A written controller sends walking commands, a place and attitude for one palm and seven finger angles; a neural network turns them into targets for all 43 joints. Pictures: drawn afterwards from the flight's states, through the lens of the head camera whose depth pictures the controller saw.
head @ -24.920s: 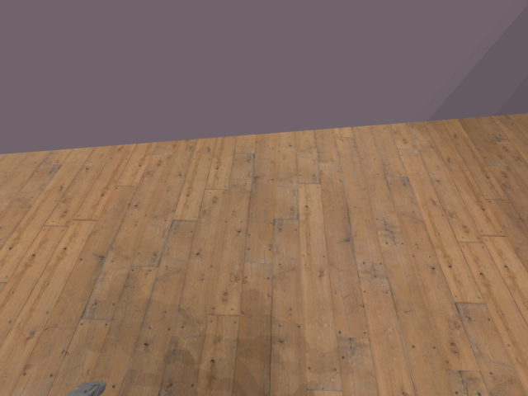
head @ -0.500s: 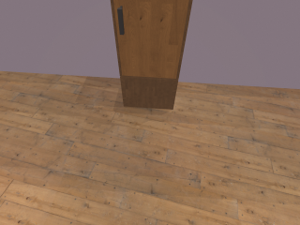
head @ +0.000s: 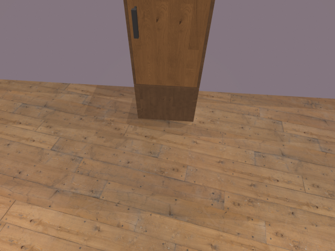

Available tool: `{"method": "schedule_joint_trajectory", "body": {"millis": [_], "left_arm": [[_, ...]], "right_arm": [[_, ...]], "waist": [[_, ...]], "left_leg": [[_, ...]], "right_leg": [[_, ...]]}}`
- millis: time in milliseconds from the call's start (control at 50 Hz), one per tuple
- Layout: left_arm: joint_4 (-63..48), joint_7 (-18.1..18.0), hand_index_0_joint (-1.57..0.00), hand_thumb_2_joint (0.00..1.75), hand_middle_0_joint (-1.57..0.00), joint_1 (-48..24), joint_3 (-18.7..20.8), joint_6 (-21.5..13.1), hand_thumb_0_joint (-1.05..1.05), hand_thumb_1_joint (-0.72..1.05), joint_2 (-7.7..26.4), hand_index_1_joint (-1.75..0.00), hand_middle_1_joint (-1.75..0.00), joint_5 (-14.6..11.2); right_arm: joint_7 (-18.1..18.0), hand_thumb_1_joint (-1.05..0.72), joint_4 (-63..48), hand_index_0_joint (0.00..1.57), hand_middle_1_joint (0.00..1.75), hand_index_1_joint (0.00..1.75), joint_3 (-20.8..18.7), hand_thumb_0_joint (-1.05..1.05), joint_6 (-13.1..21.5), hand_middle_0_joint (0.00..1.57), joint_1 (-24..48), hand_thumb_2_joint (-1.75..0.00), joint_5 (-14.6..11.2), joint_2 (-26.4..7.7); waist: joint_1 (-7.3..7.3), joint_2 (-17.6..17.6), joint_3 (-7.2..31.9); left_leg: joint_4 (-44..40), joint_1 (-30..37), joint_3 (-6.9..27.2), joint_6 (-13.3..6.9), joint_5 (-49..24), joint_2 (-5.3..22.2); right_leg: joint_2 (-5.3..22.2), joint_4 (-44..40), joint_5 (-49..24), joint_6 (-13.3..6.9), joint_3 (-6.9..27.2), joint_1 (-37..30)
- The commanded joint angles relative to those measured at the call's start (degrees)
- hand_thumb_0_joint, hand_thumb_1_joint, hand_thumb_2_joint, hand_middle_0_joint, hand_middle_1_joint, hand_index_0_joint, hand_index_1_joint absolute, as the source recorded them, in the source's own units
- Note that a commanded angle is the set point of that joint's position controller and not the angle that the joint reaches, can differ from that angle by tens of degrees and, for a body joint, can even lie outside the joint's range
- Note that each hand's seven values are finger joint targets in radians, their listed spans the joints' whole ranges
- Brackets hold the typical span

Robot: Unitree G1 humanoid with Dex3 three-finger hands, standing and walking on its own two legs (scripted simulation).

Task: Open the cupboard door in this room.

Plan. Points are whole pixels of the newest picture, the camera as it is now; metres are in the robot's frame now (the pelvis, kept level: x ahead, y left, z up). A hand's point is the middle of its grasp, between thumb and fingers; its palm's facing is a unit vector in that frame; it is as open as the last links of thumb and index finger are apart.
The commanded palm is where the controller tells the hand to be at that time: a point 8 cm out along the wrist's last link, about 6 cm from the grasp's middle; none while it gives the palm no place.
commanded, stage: walk to a spot facing it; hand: left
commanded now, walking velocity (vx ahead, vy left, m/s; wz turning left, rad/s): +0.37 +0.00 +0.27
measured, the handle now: (135, 22) +1.16 +0.24 +0.03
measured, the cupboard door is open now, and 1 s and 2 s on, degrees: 0 0 0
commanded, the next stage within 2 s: turn to face it in 0.60 s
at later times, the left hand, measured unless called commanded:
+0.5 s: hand out of the picture +0.01 +0.21 -0.20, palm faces +0.15 -0.98 -0.13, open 7.4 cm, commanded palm none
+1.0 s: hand (115, 166) +0.42 +0.21 -0.18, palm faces +0.01 -0.98 -0.21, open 7.4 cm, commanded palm none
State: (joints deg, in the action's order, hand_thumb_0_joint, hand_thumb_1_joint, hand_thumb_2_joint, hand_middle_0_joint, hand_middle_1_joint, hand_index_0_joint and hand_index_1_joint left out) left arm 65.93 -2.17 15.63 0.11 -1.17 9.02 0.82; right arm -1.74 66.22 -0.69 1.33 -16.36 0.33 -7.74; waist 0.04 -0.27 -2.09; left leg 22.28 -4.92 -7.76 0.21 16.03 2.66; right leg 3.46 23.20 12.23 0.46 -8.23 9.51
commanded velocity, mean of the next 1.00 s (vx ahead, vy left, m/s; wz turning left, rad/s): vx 0.29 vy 0.00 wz -0.03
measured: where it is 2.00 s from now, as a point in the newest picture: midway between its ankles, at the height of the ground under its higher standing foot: (160, 188)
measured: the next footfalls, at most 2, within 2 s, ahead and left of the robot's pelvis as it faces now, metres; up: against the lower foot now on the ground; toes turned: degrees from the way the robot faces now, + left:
left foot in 0.42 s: +0.15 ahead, +0.16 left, +0.00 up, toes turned +17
right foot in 0.84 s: +0.46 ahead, -0.04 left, +0.00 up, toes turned -5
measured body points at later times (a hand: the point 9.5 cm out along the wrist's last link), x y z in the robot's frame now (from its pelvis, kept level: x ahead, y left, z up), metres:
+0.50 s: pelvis +0.12 +0.06 -0.02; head +0.15 +0.08 +0.42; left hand +0.01 +0.26 -0.19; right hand +0.18 -0.19 -0.16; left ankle +0.11 +0.15 -0.74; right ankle +0.02 -0.09 -0.68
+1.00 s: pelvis +0.33 +0.03 -0.02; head +0.38 +0.02 +0.43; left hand +0.42 +0.26 -0.17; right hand +0.34 -0.19 -0.19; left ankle +0.25 +0.17 -0.66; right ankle +0.42 -0.04 -0.74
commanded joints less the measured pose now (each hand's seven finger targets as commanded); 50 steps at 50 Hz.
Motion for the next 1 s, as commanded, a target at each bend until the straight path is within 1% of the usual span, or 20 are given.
{"method": "schedule_joint_trajectory", "body": {"millis": [0,140,180,220,280,360,380,400,420,460,480,580,720,760,800,820,840,880,900,980], "left_arm": [[-1.7,0.5,-0.2,0.9,-0.2,4.4,1.1,0.1,0.0,0.9,4.6,-0.3,-0.3,0.2],[-3.7,1.7,-0.2,0.9,-0.2,8.1,2.5,-0.9,0.0,0.9,5.2,-0.3,-0.3,0.8],[-2.0,1.2,-0.2,0.9,-0.2,14.4,4.0,-1.3,0.0,0.9,9.4,-0.3,-0.3,0.7],[-0.2,0.6,-0.2,0.9,-0.2,19.2,4.3,-2.1,0.0,0.9,9.2,-0.3,-0.3,0.9],[-1.6,0.3,-0.2,0.9,-0.2,12.2,4.3,-2.9,0.0,0.9,8.6,-0.3,-0.3,1.7],[-2.7,1.4,-0.2,0.9,-0.2,4.8,4.0,-2.4,0.0,0.9,8.7,-0.3,-0.3,0.7],[-3.7,1.8,-0.2,0.9,-0.2,4.4,3.4,-2.2,0.0,0.9,7.0,-0.3,-0.3,0.6],[-5.7,2.4,-0.2,0.9,-0.2,3.8,2.9,-2.2,0.0,0.9,3.4,-0.3,-0.3,0.0],[-8.5,2.1,-0.2,0.9,-0.2,-1.8,2.7,-2.3,0.0,0.9,3.9,-0.3,-0.3,0.3],[-8.0,2.3,-0.2,0.9,-0.2,-3.8,2.7,-2.4,0.0,0.9,3.6,-0.3,-0.3,0.4],[-6.9,2.6,-0.2,0.9,-0.2,-3.0,2.7,-2.3,0.0,0.9,2.9,-0.3,-0.3,0.8],[-6.7,3.2,-0.2,0.9,-0.2,-1.6,2.7,-0.7,0.0,0.9,1.8,-0.3,-0.3,0.8],[-10.7,3.4,-0.2,0.9,-0.2,-6.8,2.8,-0.4,0.0,0.9,1.9,-0.3,-0.3,0.2],[-9.3,2.9,-0.2,0.9,-0.2,-0.3,3.1,-0.8,0.0,0.9,3.9,-0.3,-0.3,0.5],[-5.7,2.3,-0.2,0.9,-0.2,11.2,4.5,-1.9,0.0,0.9,8.7,-0.3,-0.3,1.1],[-4.4,1.7,-0.2,0.9,-0.2,15.4,5.7,-2.4,0.0,0.9,14.4,-0.3,-0.3,1.2],[-4.6,1.7,-0.2,0.9,-0.2,15.0,5.7,-2.4,0.0,0.9,16.6,-0.3,-0.3,-0.3],[-8.4,1.2,-0.2,0.9,-0.2,3.3,5.3,-1.9,0.0,0.9,13.3,-0.3,-0.3,-0.4],[-9.2,1.2,-0.2,0.9,-0.2,0.0,4.6,-2.0,0.0,0.9,11.1,-0.3,-0.3,-0.5],[-8.8,1.3,-0.2,0.9,-0.2,-3.2,4.0,-2.6,0.0,0.9,8.8,-0.3,-0.3,0.2]], "right_arm": [[0.3,-0.9,-1.3,0.2,0.3,0.3,-1.0,0.0,-0.3,0.2,-6.2,-0.9,0.8,-4.7],[0.7,-0.9,-4.6,0.2,0.3,0.3,-1.8,0.0,0.4,0.2,-6.3,-0.9,0.8,-4.9],[1.1,-0.9,-7.0,0.2,0.3,0.3,-1.4,0.0,0.6,0.2,-2.8,-0.9,0.6,-2.5],[1.9,-0.9,-10.7,0.2,0.3,0.3,-1.8,0.0,0.9,0.2,6.3,-0.9,0.7,-4.1],[2.8,-0.9,-11.3,0.2,0.3,0.3,-2.4,0.0,1.1,0.2,6.2,-0.9,0.1,-3.0],[3.3,-0.9,-6.3,0.2,0.3,0.3,-2.7,0.0,1.2,0.2,-8.3,-0.9,0.6,-2.9],[2.9,-0.9,-4.1,0.2,0.3,0.3,-3.7,0.0,1.5,0.2,-14.8,-0.9,1.0,-6.6],[2.1,-0.9,-2.4,0.2,0.3,0.3,-5.6,0.0,2.1,0.2,-21.6,-0.9,1.7,-13.0],[1.5,-0.9,-1.4,0.2,0.3,0.3,-5.7,0.0,1.9,0.2,-24.1,-0.9,1.5,-15.4],[0.7,-0.9,-3.8,0.2,0.3,0.3,-4.7,0.0,2.1,0.2,-15.3,-0.9,1.2,-12.4],[0.6,-0.9,-4.6,0.2,0.3,0.3,-3.9,0.0,2.7,0.2,-12.1,-0.9,1.3,-10.5],[0.1,-0.9,-4.0,0.2,0.3,0.3,-3.1,0.0,4.3,0.2,-9.8,-0.9,0.8,-8.0],[0.0,-0.9,-3.6,0.2,0.3,0.3,-3.7,0.0,3.2,0.2,-6.2,-0.9,0.7,-8.8],[0.0,-0.9,-3.5,0.2,0.3,0.3,-4.2,0.0,2.7,0.2,-5.4,-0.9,0.6,-10.4],[0.4,-0.9,-3.6,0.2,0.3,0.3,-3.9,0.0,2.4,0.2,-4.8,-0.9,0.3,-9.3],[0.9,-0.9,-3.9,0.2,0.3,0.3,-3.5,0.0,2.4,0.2,-8.3,-0.9,-0.6,-5.6],[0.5,-0.9,-5.1,0.2,0.3,0.3,-3.2,0.0,1.8,0.2,-8.7,-0.9,-1.0,-5.0],[0.9,-0.9,-5.7,0.2,0.3,0.3,-3.1,0.0,0.7,0.2,-5.3,-0.9,-0.2,-5.7],[1.2,-0.9,-5.7,0.2,0.3,0.3,-3.0,0.0,0.6,0.2,-2.5,-0.9,0.4,-5.9],[1.6,-0.9,-4.5,0.2,0.3,0.3,-2.4,0.0,-0.7,0.2,-5.2,-0.9,1.2,-4.3]], "waist": [[-0.08,0.5,-4.8],[1.6,-1.0,-8.7],[4.65,-12.8,-6.4],[7.06,-9.7,-8.9],[2.99,-4.7,-6.0],[-4.85,-1.3,-1.2],[-7.63,7.3,0.2],[-10.17,22.1,1.5],[-10.87,19.6,-1.1],[-6.69,6.4,-3.5],[-4.85,4.1,-4.4],[-1.3,5.2,-1.3],[0.64,6.4,-4.8],[3.36,6.0,-0.9],[8.5,0.8,5.1],[8.24,-12.6,11.5],[6.54,-14.3,12.9],[3.61,-9.8,7.5],[2.53,-4.1,4.2],[-1.14,-4.4,4.8]], "left_leg": [[-5.8,-7.6,6.3,-1.9,11.2,4.8],[2.0,-18.5,8.8,-4.4,14.2,4.5],[18.4,-29.7,0.9,-1.9,11.6,-0.2],[33.6,-38.4,4.5,-1.7,15.4,3.1],[30.1,-33.1,7.4,-1.7,16.1,6.6],[10.9,-1.1,-3.9,-0.8,-0.7,-0.6],[7.1,6.8,1.9,-1.7,5.7,2.3],[-5.8,10.8,26.4,-6.6,16.2,15.9],[-12.5,8.9,37.3,-10.5,15.4,22.3],[-10.4,4.4,33.5,-12.5,6.2,23.8],[-9.9,1.9,26.5,-10.7,-0.6,21.4],[-8.1,6.1,6.9,-7.5,-28.2,14.8],[-5.5,1.8,-2.5,-5.4,-39.1,12.9],[3.8,4.7,-2.8,-4.4,-46.6,12.9],[23.6,-3.3,-4.3,-1.4,-34.0,9.2],[41.9,-15.7,-3.4,-0.1,2.5,1.0],[54.2,-20.1,3.0,0.4,20.5,-2.1],[57.5,-24.6,8.9,0.4,12.6,2.7],[54.4,-23.5,8.9,0.4,7.8,4.5],[41.4,-17.6,5.9,1.7,4.2,5.3]], "right_leg": [[4.6,-2.3,13.2,-0.8,4.5,2.8],[6.4,0.7,17.6,-2.7,6.0,0.9],[16.4,-9.0,22.4,-7.5,18.9,-10.1],[23.9,-13.4,15.8,-12.4,26.2,-11.7],[24.0,-10.1,9.1,-10.4,15.8,-6.9],[12.5,-0.3,10.9,-3.7,-2.0,10.3],[8.4,13.0,8.3,-1.7,-5.1,16.6],[0.7,32.2,16.1,1.6,-7.2,27.1],[-0.6,43.5,22.3,-0.2,0.0,32.6],[4.7,51.3,13.8,-1.3,6.3,36.0],[5.6,50.5,10.0,-0.9,6.9,34.4],[4.2,42.5,3.4,0.8,5.0,31.8],[-0.4,16.0,-7.4,-1.5,0.4,16.9],[-2.6,12.3,-7.6,-2.8,-0.4,9.4],[0.4,6.9,-21.2,-3.7,1.7,-9.1],[13.9,7.3,-41.1,-9.5,20.4,-20.1],[21.7,1.7,-47.5,-15.6,29.9,-18.2],[18.8,-5.0,-13.6,-14.4,29.4,-8.5],[15.9,-6.6,-7.2,-12.2,25.3,-1.0],[10.7,-9.7,-2.8,-9.6,15.7,7.4]]}}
